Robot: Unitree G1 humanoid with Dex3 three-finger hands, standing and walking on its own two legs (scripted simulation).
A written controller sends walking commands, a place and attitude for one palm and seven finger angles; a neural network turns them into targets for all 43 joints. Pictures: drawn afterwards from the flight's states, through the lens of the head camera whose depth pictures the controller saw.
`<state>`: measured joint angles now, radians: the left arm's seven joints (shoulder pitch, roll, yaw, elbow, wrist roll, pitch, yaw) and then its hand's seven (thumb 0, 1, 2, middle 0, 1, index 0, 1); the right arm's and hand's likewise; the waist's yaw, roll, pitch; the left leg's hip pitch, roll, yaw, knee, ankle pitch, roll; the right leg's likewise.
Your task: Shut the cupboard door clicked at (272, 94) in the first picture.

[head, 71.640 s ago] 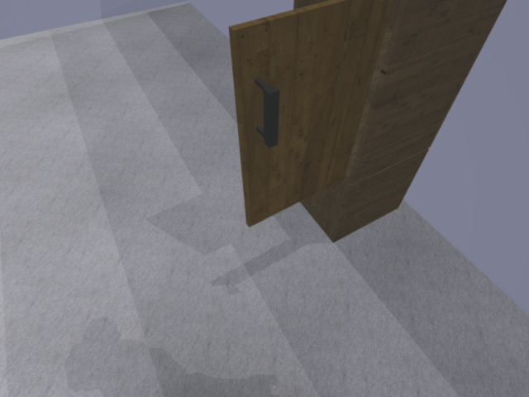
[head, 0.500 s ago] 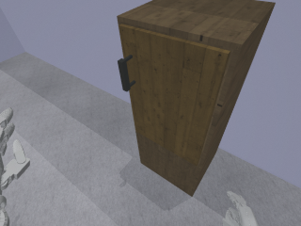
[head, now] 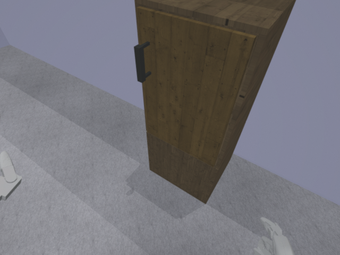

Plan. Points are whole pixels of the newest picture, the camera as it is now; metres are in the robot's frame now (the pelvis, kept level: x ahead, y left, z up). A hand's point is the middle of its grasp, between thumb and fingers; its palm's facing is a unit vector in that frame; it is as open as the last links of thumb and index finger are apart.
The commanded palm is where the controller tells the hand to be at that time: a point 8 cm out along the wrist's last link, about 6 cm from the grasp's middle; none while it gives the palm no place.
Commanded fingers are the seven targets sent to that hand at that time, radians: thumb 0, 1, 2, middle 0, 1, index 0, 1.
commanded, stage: step back with the hand held close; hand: left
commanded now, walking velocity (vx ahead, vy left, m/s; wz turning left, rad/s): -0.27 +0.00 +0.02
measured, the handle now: (144, 62) +0.72 +0.14 +0.10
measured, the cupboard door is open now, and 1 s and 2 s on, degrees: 0 0 0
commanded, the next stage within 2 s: stop stepping back and stand still in 0.38 s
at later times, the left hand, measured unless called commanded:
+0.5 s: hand out of the picture +0.06 +0.27 +0.18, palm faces +0.58 -0.64 -0.51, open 7.4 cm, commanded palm -0.03 +0.30 +0.19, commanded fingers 0.00 0.90 0.90 -0.20 -0.30 -0.20 -0.30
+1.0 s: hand out of the picture -0.04 +0.23 +0.18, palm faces +0.40 -0.81 -0.43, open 7.4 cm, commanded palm -0.10 +0.28 +0.19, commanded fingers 0.00 0.90 0.90 -0.20 -0.30 -0.20 -0.30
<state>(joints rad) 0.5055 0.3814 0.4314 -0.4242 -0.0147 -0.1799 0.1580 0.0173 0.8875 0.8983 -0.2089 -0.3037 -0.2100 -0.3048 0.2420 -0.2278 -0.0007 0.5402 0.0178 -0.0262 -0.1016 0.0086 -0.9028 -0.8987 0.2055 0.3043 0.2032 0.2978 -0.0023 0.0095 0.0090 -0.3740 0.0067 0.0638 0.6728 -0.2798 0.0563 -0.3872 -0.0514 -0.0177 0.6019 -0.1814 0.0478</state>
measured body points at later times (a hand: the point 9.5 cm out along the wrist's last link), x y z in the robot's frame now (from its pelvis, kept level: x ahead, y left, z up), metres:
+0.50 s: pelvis -0.10 -0.02 -0.03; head -0.10 -0.01 +0.42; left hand +0.03 +0.30 +0.21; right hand +0.09 -0.25 -0.10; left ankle +0.05 +0.11 -0.71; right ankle +0.08 -0.13 -0.72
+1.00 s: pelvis -0.25 -0.02 +0.01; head -0.27 +0.01 +0.46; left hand -0.07 +0.28 +0.20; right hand -0.12 -0.25 -0.07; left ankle -0.18 +0.12 -0.71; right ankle -0.31 -0.11 -0.73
